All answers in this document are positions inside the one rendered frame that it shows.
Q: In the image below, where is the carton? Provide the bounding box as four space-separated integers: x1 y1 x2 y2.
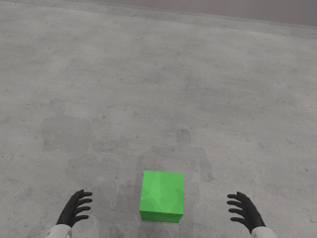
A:
139 171 183 223

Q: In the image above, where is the right robot hand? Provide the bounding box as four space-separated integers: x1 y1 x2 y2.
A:
227 191 266 234

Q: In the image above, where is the right robot forearm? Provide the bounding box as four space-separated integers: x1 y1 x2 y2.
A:
251 226 277 238

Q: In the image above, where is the left robot forearm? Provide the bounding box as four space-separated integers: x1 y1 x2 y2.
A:
45 224 72 238

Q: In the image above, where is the left robot hand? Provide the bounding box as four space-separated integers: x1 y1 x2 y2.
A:
56 189 92 228

